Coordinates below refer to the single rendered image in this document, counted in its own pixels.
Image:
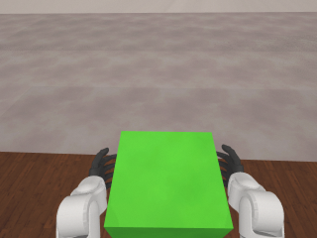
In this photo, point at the right robot hand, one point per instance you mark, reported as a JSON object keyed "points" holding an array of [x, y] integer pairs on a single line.
{"points": [[232, 166]]}

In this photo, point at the robot right forearm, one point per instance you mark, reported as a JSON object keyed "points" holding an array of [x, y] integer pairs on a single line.
{"points": [[261, 213]]}

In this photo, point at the carton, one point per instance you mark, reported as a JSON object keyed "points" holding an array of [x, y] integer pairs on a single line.
{"points": [[167, 185]]}

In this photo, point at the left robot hand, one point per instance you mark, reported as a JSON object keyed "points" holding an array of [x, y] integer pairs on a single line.
{"points": [[98, 169]]}

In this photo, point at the robot left forearm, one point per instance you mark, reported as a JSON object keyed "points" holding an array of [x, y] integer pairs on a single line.
{"points": [[78, 215]]}

